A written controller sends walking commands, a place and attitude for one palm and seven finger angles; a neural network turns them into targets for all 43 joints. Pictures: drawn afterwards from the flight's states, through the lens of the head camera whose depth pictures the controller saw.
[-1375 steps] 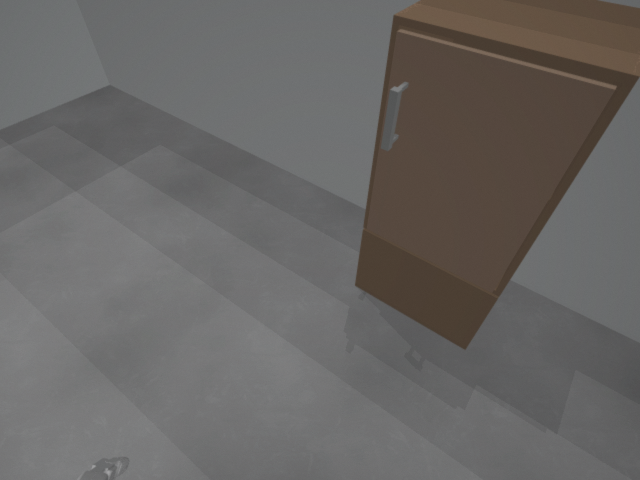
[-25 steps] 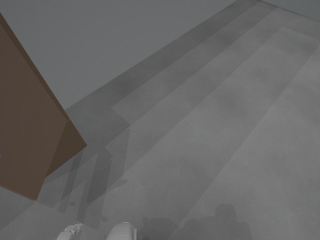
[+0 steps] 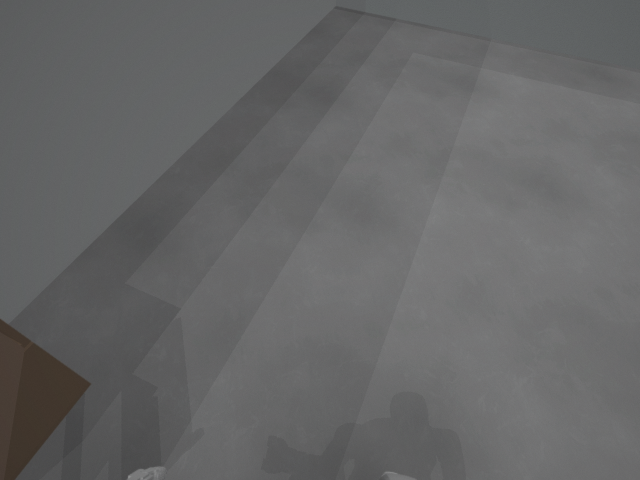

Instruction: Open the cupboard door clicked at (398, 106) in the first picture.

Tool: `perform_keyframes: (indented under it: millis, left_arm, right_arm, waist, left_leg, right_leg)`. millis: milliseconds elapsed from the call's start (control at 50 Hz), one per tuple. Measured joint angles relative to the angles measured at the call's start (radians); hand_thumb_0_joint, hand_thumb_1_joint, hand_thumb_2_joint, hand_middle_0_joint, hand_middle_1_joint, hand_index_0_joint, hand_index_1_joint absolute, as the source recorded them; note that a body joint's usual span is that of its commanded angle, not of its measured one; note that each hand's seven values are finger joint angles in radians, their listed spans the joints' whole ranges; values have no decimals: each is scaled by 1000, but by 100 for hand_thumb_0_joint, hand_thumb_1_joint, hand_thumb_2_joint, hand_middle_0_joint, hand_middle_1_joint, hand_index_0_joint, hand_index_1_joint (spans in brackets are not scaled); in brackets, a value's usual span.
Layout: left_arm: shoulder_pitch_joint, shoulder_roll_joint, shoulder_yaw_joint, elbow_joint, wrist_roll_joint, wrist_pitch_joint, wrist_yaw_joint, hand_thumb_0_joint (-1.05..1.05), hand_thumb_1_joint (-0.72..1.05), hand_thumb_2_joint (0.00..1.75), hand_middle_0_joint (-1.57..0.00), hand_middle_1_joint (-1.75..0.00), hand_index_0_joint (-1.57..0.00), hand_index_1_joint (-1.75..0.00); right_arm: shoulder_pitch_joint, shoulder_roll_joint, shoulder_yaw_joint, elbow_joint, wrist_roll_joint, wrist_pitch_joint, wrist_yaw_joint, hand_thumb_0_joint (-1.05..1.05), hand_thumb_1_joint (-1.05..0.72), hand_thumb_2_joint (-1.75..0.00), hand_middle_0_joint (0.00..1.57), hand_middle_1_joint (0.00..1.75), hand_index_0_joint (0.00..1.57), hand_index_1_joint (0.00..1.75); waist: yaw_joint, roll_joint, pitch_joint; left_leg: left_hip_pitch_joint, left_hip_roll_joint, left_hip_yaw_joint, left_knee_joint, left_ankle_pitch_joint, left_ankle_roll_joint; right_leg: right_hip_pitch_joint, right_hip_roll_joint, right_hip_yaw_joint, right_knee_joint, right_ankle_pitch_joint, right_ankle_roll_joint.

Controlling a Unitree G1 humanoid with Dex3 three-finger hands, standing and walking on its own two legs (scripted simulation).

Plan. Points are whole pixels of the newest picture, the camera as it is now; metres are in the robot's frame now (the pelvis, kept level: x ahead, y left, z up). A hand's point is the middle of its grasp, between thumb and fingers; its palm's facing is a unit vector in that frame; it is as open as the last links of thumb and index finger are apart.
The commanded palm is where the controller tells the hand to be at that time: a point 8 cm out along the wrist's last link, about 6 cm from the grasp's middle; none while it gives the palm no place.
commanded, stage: walk to a spot facing it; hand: left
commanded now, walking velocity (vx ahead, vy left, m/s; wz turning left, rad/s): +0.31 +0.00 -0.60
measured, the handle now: out of the picture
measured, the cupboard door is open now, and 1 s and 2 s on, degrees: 41 41 41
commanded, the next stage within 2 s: turn to face it in 1.22 s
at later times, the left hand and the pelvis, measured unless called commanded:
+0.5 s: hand (212, 428) +0.22 +0.18 -0.19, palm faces -0.15 -0.97 -0.17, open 7.4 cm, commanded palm none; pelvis +0.20 -0.01 -0.02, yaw -15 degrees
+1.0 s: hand (331, 234) +0.59 -0.01 -0.16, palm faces -0.47 -0.85 -0.24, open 7.4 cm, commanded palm none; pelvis +0.39 -0.12 -0.01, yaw -28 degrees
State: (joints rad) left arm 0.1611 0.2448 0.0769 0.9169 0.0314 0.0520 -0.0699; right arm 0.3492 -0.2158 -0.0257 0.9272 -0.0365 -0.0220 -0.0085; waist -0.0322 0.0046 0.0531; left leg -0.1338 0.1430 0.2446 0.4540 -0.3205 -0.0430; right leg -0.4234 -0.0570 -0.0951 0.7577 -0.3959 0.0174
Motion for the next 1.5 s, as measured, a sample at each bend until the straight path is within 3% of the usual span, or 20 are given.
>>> perform_keyframes:
  millis: [60, 100, 180, 300, 440, 480, 520, 560, 620, 720, 840, 900, 960, 1020, 1140, 1280, 1320, 1400, 1440, 1500]
  left_arm:
    - [-16, -4, -7, -12, 1, -23, -2, 1, 91, 90, -20, -30, -20, -29]
    - [-25, -10, -8, -20, -4, -57, 13, 1, 91, 90, -20, -30, -20, -29]
    - [17, -30, -13, -14, -13, -73, 47, 0, 91, 90, -20, -30, -20, -29]
    - [109, -41, -18, 42, -9, -82, 47, 0, 90, 90, -20, -30, -20, -29]
    - [177, -50, -15, 89, -7, -86, 44, 1, 90, 90, -21, -30, -20, -29]
    - [203, -51, -8, 95, -13, -83, 46, 1, 90, 90, -21, -30, -20, -30]
    - [192, -36, -4, 114, -17, -69, 46, 1, 90, 90, -20, -30, -20, -29]
    - [170, -19, 2, 120, -10, -62, 44, 1, 90, 90, -20, -30, -20, -29]
    - [114, -2, 12, 98, -1, -55, 33, 1, 91, 90, -20, -30, -20, -29]
    - [28, -6, 7, 36, 1, -50, 19, 1, 91, 90, -20, -30, -19, -29]
    - [-51, -10, -2, 12, 2, -47, 12, 1, 91, 90, -20, -30, -19, -29]
    - [-73, -2, -7, -2, 4, -76, 13, 1, 91, 90, -20, -30, -19, -29]
    - [-69, -17, -11, 1, -11, -106, 39, 0, 91, 90, -20, -30, -20, -29]
    - [-17, -35, -21, 27, -17, -103, 55, 0, 91, 90, -20, -30, -20, -29]
    - [94, -48, -20, 107, -14, -108, 62, 0, 93, 90, -20, -30, -20, -29]
    - [200, -60, -25, 173, -15, -110, 59, 0, 92, 90, -20, -30, -20, -29]
    - [221, -63, -25, 188, -22, -96, 60, 0, 92, 90, -20, -30, -20, -29]
    - [188, -52, -24, 197, -11, -73, 64, 1, 91, 90, -20, -30, -20, -29]
    - [144, -50, -24, 179, -9, -71, 64, 1, 91, 90, -20, -30, -20, -29]
    - [79, -61, -32, 135, -11, -75, 67, 1, 91, 90, -20, -30, -20, -29]
  right_arm:
    - [40, -23, -9, 18, 5, 8, 7, 1, -90, -90, 21, 30, 21, 30]
    - [32, -35, -12, 48, 16, 32, 12, 1, -90, -90, 20, 30, 20, 30]
    - [-31, -41, -23, 68, 19, 56, 19, 1, -91, -90, 20, 30, 20, 29]
    - [-143, -11, -27, -4, 15, 27, 31, 1, -91, -90, 20, 30, 20, 29]
    - [-224, 12, -17, -44, 22, -8, 31, 1, -91, -90, 20, 30, 20, 29]
    - [-228, 7, -5, -57, 16, -34, 26, 1, -90, -90, 20, 30, 20, 30]
    - [-235, 23, 3, -60, 5, -51, 15, 1, -90, -90, 20, 30, 20, 30]
    - [-212, 39, 12, -63, 0, -55, 11, 0, -90, -90, 20, 30, 20, 30]
    - [-153, 54, 16, -42, 1, -58, 3, 0, -90, -90, 20, 30, 20, 30]
    - [-52, 39, 6, 32, 7, -46, -3, 0, -91, -90, 20, 30, 20, 30]
    - [53, 3, -9, 94, 1, -20, 8, 1, -91, -90, 20, 30, 20, 30]
    - [104, -2, -8, 124, 9, -6, 13, 1, -91, -90, 20, 30, 20, 30]
    - [64, -3, -9, 155, 23, 25, 20, 1, -91, -90, 20, 30, 20, 29]
    - [3, 4, -14, 141, 21, 23, 17, 1, -91, -90, 20, 30, 20, 29]
    - [-103, 37, -15, 72, 17, 0, 26, 1, -91, -90, 20, 30, 20, 29]
    - [-191, 48, -5, 41, 17, -29, 33, 1, -91, -90, 20, 30, 20, 29]
    - [-206, 50, -3, 33, 8, -49, 25, 1, -91, -90, 20, 30, 20, 29]
    - [-185, 72, 9, 25, 7, -54, 7, 0, -91, -90, 20, 30, 20, 30]
    - [-155, 77, 11, 44, 13, -54, -3, 0, -91, -90, 20, 30, 20, 30]
    - [-119, 54, 0, 76, 20, -43, -19, -1, -94, -90, 21, 30, 20, 30]
  waist:
    - [-12, 18, -2]
    - [0, 26, 10]
    - [12, 29, 17]
    - [24, -12, 5]
    - [70, -34, 5]
    - [77, -26, -8]
    - [71, -47, 0]
    - [63, -61, 0]
    - [54, -61, 1]
    - [41, -31, 1]
    - [-12, -3, 2]
    - [-21, -1, 0]
    - [-13, 6, 25]
    - [-11, -1, 18]
    - [7, -26, -18]
    - [58, -29, -19]
    - [60, -35, -18]
    - [47, -59, -18]
    - [43, -54, -14]
    - [31, -31, -8]
  left_leg:
    - [-7, 29, 25, 106, -79, -22]
    - [-92, 26, -45, 360, -194, -14]
    - [-279, -15, -157, 655, -124, -11]
    - [-411, -22, -193, 503, 40, -28]
    - [-345, -67, -192, 192, 86, -14]
    - [-279, -71, -188, 87, 124, 16]
    - [-278, -70, -160, 160, 110, 46]
    - [-237, -63, -132, 163, 69, 49]
    - [-155, -55, -105, 83, 67, 35]
    - [-25, -43, -48, -44, 63, 28]
    - [88, -28, 21, -51, -29, -15]
    - [71, 9, 24, 118, -132, -29]
    - [-112, -3, -118, 569, -172, 2]
    - [-264, -9, -160, 705, -82, 2]
    - [-391, -3, -163, 452, 48, -12]
    - [-301, -53, -134, 114, 151, 13]
    - [-289, -58, -121, 141, 175, 67]
    - [-230, -72, -88, 145, 88, 70]
    - [-192, -86, -97, 88, 104, 65]
    - [-155, -101, -127, 26, 122, 69]
  right_leg:
    - [84, 20, -25, -162, 31, -36]
    - [70, 34, -14, -121, 120, -65]
    - [145, 65, 12, -175, 83, -76]
    - [255, 86, 87, -337, 121, -74]
    - [353, 87, 151, -342, 30, -43]
    - [332, 96, 164, -233, -40, -36]
    - [225, 92, 158, 76, -106, -45]
    - [107, 80, 125, 335, -84, -47]
    - [-38, 37, 73, 474, 25, -33]
    - [-141, -22, 36, 257, 131, -17]
    - [-90, -25, -10, -43, 173, -33]
    - [-3, 1, -25, -134, 170, -73]
    - [26, 26, -24, -78, 108, -85]
    - [116, 50, -14, -179, 118, -77]
    - [269, 79, 13, -354, 127, -82]
    - [392, 84, 37, -325, -3, -43]
    - [325, 73, 52, -110, -85, -44]
    - [103, 45, 61, 357, -72, -42]
    - [39, 18, 45, 360, -22, -22]
    - [17, -5, 36, 168, 4, 2]
